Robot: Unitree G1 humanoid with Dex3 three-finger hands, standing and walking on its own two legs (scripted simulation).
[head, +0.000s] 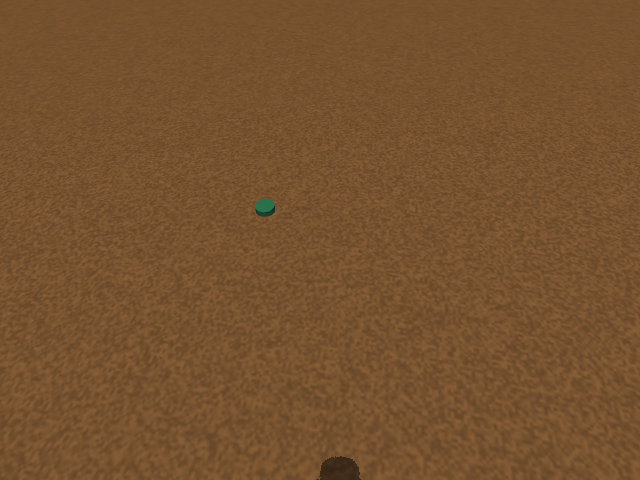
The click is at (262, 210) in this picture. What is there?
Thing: low tin
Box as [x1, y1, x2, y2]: [255, 199, 274, 216]
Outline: 255,204 256,212 261,216 269,215 274,211 274,205 271,200 262,199
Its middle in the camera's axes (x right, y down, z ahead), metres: -0.26 -0.15 +1.82
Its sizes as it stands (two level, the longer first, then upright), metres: 0.091 0.091 0.030
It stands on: the floor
